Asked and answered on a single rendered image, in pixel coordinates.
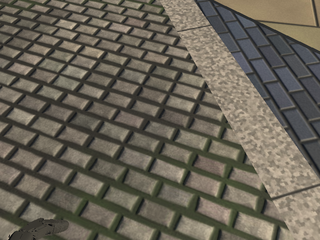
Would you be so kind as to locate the robot left hand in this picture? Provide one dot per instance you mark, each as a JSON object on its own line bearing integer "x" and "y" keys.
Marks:
{"x": 39, "y": 228}

